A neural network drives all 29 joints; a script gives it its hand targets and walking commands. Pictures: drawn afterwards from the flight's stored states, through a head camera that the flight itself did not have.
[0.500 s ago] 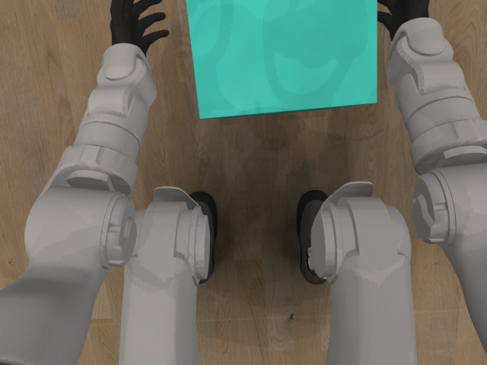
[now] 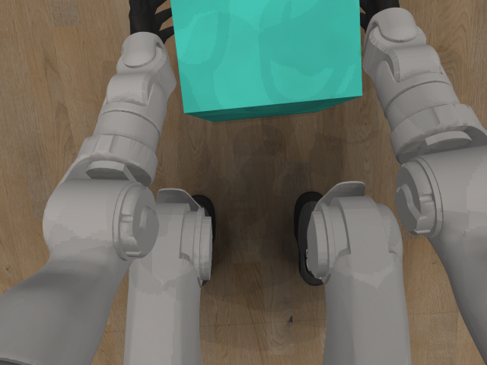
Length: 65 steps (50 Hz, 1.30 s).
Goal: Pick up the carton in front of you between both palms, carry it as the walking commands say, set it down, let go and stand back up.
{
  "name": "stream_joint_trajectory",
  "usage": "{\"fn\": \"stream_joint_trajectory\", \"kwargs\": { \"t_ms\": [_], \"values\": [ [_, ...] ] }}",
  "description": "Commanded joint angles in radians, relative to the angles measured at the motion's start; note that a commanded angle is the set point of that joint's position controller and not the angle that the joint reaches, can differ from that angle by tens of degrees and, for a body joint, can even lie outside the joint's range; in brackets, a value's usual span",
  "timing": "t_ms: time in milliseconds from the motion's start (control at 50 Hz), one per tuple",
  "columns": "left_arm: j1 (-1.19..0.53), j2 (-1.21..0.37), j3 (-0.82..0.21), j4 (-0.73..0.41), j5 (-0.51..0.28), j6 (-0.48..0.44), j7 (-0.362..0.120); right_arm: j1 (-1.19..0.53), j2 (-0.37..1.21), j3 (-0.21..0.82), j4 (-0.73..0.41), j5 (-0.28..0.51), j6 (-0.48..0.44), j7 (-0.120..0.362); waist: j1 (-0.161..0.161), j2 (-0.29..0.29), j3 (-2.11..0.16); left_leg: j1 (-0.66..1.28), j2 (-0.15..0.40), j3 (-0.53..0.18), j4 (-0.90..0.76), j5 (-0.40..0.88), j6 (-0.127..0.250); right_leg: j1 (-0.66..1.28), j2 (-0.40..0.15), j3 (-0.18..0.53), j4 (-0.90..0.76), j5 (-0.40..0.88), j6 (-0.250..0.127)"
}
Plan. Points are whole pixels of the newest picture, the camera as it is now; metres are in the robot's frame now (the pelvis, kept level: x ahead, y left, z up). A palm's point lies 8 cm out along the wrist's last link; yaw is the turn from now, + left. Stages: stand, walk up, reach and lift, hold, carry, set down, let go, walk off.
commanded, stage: reach and lift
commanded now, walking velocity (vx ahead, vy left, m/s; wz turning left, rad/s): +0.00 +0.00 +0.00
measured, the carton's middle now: (262, 46) +0.52 -0.03 -0.24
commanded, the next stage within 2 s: none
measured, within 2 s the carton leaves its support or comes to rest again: neither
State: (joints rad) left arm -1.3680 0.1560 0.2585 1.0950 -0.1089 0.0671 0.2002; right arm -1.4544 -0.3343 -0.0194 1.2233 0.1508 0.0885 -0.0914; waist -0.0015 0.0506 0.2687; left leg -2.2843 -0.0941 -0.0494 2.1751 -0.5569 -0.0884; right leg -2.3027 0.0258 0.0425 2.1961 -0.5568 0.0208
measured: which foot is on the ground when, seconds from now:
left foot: down 0.00-1.00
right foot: down 0.00-1.00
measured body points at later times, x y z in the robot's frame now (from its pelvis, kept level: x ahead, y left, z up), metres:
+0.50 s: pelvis +0.00 +0.01 +0.09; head +0.25 -0.03 +0.46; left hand +0.50 +0.12 +0.02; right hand +0.50 -0.19 +0.02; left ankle +0.12 +0.13 -0.33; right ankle +0.11 -0.12 -0.33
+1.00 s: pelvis +0.04 +0.01 +0.22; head +0.22 -0.02 +0.63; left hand +0.47 +0.13 +0.17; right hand +0.46 -0.18 +0.16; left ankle +0.12 +0.14 -0.33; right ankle +0.11 -0.13 -0.33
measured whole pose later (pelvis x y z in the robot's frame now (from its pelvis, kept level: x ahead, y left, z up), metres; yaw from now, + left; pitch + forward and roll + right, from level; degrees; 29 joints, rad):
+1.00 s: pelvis +0.04 +0.01 +0.22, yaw -3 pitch +35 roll +1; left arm -0.69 -0.10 0.40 0.62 0.12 0.29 0.11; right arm -0.73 0.00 -0.32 0.69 -0.14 0.32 -0.05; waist 0.00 0.02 -0.23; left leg -1.56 -0.12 -0.11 1.48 -0.52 -0.06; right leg -1.58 0.10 0.11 1.48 -0.50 0.05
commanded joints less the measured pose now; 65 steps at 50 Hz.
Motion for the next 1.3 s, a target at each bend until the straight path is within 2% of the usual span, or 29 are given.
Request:
{"fn": "stream_joint_trajectory", "kwargs": {
  "t_ms": [0, 80, 120, 160, 200, 280, 360, 440, 500, 600, 720, 860, 1080, 1280],
  "values": [
    [-0.534, -0.977, -0.324, -0.268, -0.061, 0.004, -0.255, -0.509, 0.983, 0.202, -0.367, 0.050, -0.023, 0.242, -0.041, -0.066, -1.319, 0.570, -0.083, 0.159, -0.108, 0.392, 0.040, 0.691, 0.086, -0.099, -0.170, 0.442, -0.012],
    [-0.536, -1.064, -0.429, -0.433, -0.114, 0.043, -0.246, -0.485, 1.075, 0.266, -0.539, 0.061, 0.016, 0.211, -0.058, -0.095, -1.610, 0.630, -0.093, 0.175, -0.125, 0.437, 0.024, 0.928, 0.100, -0.116, -0.179, 0.550, -0.004],
    [-0.534, -1.083, -0.471, -0.526, -0.113, 0.070, -0.244, -0.447, 1.117, 0.283, -0.624, 0.046, 0.050, 0.204, -0.062, -0.112, -1.703, 0.669, -0.099, 0.176, -0.153, 0.416, 0.026, 0.986, 0.111, -0.127, -0.208, 0.536, 0.003],
    [-0.521, -1.092, -0.490, -0.590, -0.088, 0.097, -0.244, -0.405, 1.158, 0.289, -0.669, 0.024, 0.086, 0.207, -0.053, -0.116, -1.719, 0.692, -0.105, 0.176, -0.186, 0.368, 0.033, 0.975, 0.122, -0.134, -0.247, 0.472, 0.008],
    [-0.489, -1.098, -0.478, -0.587, -0.052, 0.127, -0.249, -0.362, 1.193, 0.278, -0.653, 0.000, 0.122, 0.218, -0.034, -0.113, -1.628, 0.668, -0.107, 0.173, -0.233, 0.280, 0.040, 0.908, 0.126, -0.137, -0.295, 0.363, 0.010],
    [-0.401, -1.116, -0.354, -0.442, 0.060, 0.182, -0.266, -0.287, 1.245, 0.183, -0.501, -0.086, 0.176, 0.248, 0.004, -0.112, -1.338, 0.575, -0.103, 0.166, -0.341, 0.097, 0.051, 0.736, 0.129, -0.128, -0.399, 0.136, 0.005],
    [-0.365, -1.142, -0.254, -0.356, 0.148, 0.204, -0.290, -0.256, 1.266, 0.077, -0.401, -0.172, 0.193, 0.275, 0.011, -0.104, -1.250, 0.576, -0.102, 0.160, -0.429, 0.057, 0.055, 0.716, 0.135, -0.118, -0.478, 0.076, -0.003],
    [-0.352, -1.173, -0.226, -0.337, 0.178, 0.208, -0.311, -0.233, 1.277, 0.016, -0.374, -0.222, 0.192, 0.287, -0.007, -0.078, -1.282, 0.623, -0.106, 0.150, -0.499, 0.074, 0.051, 0.767, 0.136, -0.115, -0.539, 0.099, -0.009],
    [-0.327, -1.204, -0.246, -0.344, 0.177, 0.213, -0.320, -0.207, 1.296, 0.018, -0.386, -0.233, 0.194, 0.290, -0.020, -0.064, -1.333, 0.682, -0.107, 0.146, -0.546, 0.099, 0.046, 0.822, 0.137, -0.118, -0.580, 0.133, -0.010],
    [-0.262, -1.251, -0.317, -0.385, 0.151, 0.225, -0.331, -0.156, 1.343, 0.085, -0.458, -0.207, 0.204, 0.295, -0.027, -0.056, -1.427, 0.797, -0.107, 0.139, -0.612, 0.160, 0.042, 0.935, 0.139, -0.119, -0.638, 0.202, -0.005],
    [-0.163, -1.286, -0.423, -0.449, 0.106, 0.236, -0.334, -0.080, 1.394, 0.198, -0.556, -0.151, 0.217, 0.294, -0.018, -0.068, -1.468, 0.924, -0.106, 0.121, -0.690, 0.220, 0.040, 1.073, 0.143, -0.109, -0.708, 0.267, 0.007],
    [-0.027, -1.312, -0.473, -0.457, 0.093, 0.240, -0.338, 0.039, 1.424, 0.253, -0.587, -0.136, 0.220, 0.285, -0.010, -0.077, -1.370, 1.040, -0.102, 0.094, -0.802, 0.232, 0.040, 1.200, 0.145, -0.086, -0.821, 0.279, 0.012],
    [0.189, -1.319, -0.465, -0.424, 0.131, 0.214, -0.348, 0.251, 1.448, 0.233, -0.563, -0.180, 0.189, 0.274, -0.006, -0.064, -1.178, 1.260, -0.083, 0.042, -1.023, 0.274, 0.053, 1.409, 0.133, -0.032, -1.041, 0.321, 0.001],
    [0.388, -1.319, -0.486, -0.437, 0.164, 0.197, -0.354, 0.435, 1.451, 0.258, -0.599, -0.204, 0.169, 0.272, -0.002, -0.063, -1.037, 1.510, -0.056, -0.006, -1.241, 0.368, 0.066, 1.639, 0.110, 0.011, -1.253, 0.407, -0.007]
  ]
}}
